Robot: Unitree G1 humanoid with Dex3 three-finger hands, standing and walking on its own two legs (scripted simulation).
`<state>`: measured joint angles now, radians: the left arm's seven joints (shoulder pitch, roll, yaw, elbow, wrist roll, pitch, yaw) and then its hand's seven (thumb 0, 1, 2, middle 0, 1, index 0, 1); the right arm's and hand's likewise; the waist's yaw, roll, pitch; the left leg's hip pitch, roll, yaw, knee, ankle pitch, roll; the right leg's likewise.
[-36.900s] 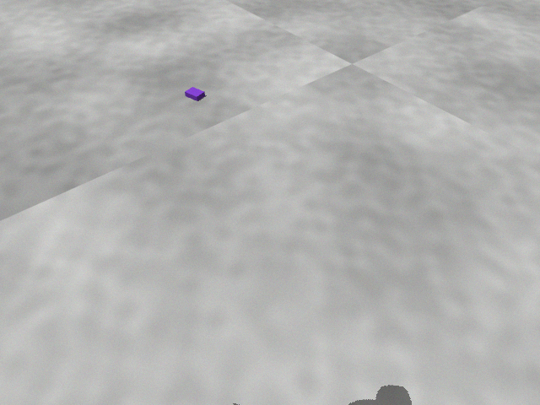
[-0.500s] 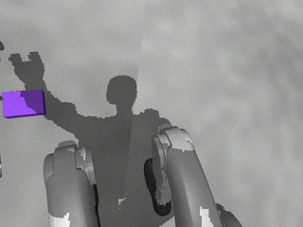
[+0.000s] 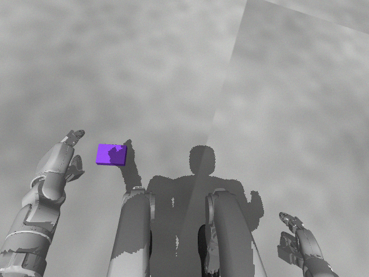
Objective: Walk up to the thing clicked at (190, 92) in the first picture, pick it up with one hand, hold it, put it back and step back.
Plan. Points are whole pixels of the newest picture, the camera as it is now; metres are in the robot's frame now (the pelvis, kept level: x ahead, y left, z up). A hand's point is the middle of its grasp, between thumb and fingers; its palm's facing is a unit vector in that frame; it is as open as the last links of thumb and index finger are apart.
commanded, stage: home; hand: left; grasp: from above
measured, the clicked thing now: (112, 155) +0.49 +0.27 -0.48
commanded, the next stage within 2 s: none
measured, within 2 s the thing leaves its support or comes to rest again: neither
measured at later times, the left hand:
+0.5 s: hand (53, 195) +0.25 +0.20 +0.10, palm faces +0.11 -0.97 -0.23, open 7.4 cm
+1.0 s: hand (33, 215) +0.22 +0.19 +0.17, palm faces +0.14 -0.97 -0.19, open 7.4 cm
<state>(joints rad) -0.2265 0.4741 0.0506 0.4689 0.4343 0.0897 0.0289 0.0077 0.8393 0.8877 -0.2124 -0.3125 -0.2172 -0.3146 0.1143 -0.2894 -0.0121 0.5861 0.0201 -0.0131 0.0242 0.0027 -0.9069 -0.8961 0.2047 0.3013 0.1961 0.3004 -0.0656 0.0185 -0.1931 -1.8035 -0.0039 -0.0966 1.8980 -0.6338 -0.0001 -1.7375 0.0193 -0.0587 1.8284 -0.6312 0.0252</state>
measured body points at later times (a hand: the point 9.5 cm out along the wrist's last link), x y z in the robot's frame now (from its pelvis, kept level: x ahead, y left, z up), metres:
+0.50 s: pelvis +0.06 +0.00 +0.18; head +0.12 +0.02 +0.63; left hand +0.24 +0.25 +0.12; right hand +0.22 -0.23 +0.10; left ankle +0.08 +0.12 -0.46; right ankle +0.09 -0.13 -0.46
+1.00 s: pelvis +0.08 +0.00 +0.22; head +0.10 +0.00 +0.67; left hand +0.22 +0.24 +0.19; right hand +0.27 -0.23 +0.17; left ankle +0.08 +0.12 -0.46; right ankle +0.09 -0.13 -0.46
